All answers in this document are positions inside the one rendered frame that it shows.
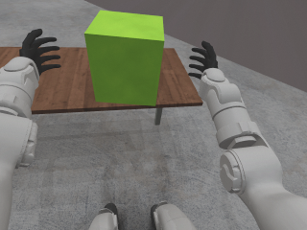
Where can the left robot shin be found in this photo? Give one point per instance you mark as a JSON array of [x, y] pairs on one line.
[[105, 210]]

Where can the carton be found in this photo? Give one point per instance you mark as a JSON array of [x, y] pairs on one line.
[[125, 53]]

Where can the robot left thigh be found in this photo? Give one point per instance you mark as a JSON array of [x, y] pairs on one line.
[[104, 221]]

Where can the right robot upper arm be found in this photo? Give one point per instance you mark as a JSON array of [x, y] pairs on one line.
[[255, 175]]

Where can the left robot forearm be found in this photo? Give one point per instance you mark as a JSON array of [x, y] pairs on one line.
[[18, 81]]

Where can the table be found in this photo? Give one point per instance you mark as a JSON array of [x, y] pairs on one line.
[[69, 89]]

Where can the left robot upper arm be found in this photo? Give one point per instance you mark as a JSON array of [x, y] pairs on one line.
[[17, 149]]

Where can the robot left hand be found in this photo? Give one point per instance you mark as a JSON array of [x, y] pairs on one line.
[[30, 50]]

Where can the right robot forearm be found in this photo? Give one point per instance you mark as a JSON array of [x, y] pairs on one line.
[[234, 127]]

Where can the robot right hand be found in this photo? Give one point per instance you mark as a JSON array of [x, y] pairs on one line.
[[210, 60]]

